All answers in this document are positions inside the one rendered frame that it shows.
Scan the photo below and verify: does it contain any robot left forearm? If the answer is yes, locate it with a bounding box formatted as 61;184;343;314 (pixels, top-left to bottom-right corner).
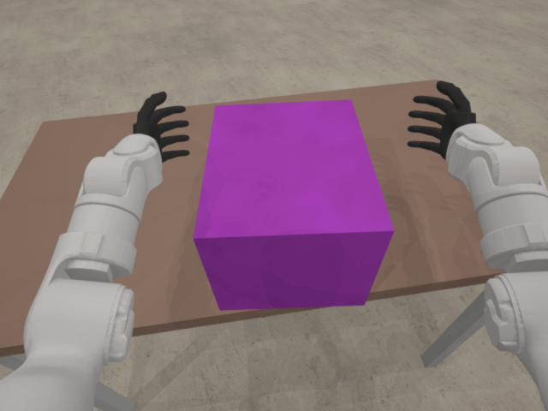
23;134;163;357

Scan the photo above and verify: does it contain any carton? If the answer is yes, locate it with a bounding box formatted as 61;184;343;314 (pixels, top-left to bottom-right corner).
193;99;394;311

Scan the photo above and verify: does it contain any robot right upper arm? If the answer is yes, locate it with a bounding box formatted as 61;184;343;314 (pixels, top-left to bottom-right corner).
484;271;548;411

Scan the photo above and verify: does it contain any robot left upper arm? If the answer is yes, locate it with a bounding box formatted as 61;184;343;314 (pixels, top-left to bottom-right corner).
0;278;134;411

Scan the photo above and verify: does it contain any table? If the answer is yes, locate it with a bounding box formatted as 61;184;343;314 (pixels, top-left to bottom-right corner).
0;80;506;411

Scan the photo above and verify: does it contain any robot left hand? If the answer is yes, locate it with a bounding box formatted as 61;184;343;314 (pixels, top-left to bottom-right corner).
133;92;190;163

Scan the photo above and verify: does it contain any robot right hand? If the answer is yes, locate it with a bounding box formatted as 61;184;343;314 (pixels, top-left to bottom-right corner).
408;80;476;159

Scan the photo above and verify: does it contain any robot right forearm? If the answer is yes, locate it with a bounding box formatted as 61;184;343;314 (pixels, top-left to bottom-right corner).
445;123;548;273

